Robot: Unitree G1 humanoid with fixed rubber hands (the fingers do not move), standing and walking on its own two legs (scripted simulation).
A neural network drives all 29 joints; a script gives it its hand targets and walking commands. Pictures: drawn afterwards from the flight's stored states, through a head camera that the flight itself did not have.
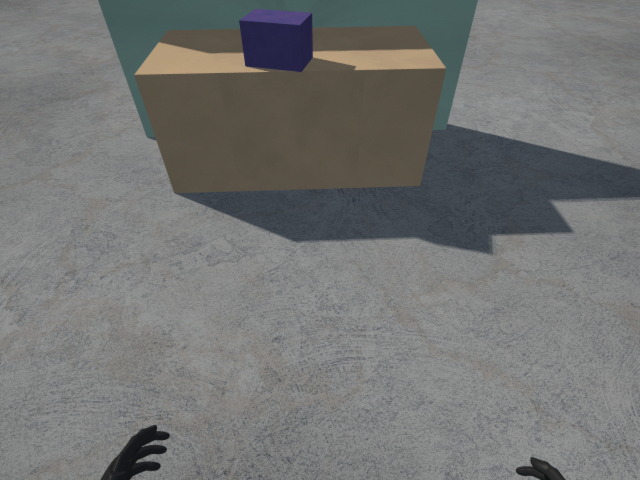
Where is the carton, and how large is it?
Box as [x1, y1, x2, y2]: [239, 9, 312, 71]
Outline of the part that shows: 239,20 245,65 301,71 312,57 311,13 254,9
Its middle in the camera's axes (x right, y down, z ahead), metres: -0.17 -0.85 +1.61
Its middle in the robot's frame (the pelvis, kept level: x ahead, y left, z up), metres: +1.78 +0.22 -0.06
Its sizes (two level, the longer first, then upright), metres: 0.250 0.172 0.175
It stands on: a pedestal, 0.61 m high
